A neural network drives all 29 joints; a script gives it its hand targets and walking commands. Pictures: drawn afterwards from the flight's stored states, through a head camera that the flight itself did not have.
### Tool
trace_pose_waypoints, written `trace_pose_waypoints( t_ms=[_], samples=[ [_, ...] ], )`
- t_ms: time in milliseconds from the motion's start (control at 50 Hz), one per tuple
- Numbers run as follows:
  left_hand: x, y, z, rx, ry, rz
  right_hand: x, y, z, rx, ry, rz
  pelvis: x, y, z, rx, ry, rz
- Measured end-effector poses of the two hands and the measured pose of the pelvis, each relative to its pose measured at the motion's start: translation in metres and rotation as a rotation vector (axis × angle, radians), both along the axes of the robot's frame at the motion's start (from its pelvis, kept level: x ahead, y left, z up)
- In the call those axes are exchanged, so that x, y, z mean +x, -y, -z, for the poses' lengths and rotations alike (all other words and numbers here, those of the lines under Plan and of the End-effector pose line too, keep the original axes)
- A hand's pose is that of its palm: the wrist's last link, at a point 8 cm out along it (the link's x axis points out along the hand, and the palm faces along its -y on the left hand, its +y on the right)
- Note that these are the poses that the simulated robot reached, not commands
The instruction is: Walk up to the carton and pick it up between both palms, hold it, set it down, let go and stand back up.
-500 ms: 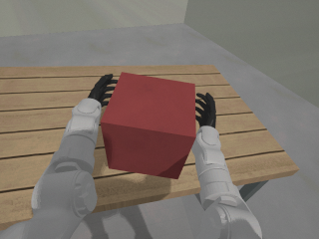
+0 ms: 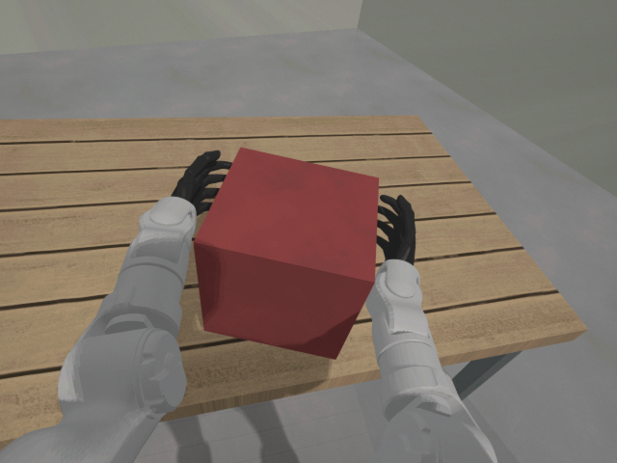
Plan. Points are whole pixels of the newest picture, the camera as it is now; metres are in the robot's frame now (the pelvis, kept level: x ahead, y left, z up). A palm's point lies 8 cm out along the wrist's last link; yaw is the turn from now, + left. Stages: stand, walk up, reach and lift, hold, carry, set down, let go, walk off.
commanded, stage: set down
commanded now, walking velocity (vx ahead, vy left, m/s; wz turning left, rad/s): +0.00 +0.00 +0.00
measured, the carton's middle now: (289, 256) +0.39 -0.02 +0.06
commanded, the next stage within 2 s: none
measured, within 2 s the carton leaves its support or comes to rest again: neither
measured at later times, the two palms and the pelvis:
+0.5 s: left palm (190, 210) +0.44 +0.11 +0.11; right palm (395, 267) +0.35 -0.16 +0.08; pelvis +0.00 +0.00 +0.00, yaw +0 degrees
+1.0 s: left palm (193, 216) +0.44 +0.11 +0.09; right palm (393, 272) +0.35 -0.16 +0.07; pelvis +0.00 +0.00 +0.00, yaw +0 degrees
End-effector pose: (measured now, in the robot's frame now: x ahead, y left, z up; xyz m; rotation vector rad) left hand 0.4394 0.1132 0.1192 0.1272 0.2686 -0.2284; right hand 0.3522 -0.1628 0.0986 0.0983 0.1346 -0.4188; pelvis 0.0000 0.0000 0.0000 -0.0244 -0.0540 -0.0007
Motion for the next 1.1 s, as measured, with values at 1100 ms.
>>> trace_pose_waypoints(
  t_ms=[1100],
  samples=[
    [0.001,0.004,0.026,-0.035,-0.014,0.012,-0.007,0.001,0.028,-0.019,-0.014,0.026,-0.001,0.000,0.000,0.000,0.001,0.001]
  ],
)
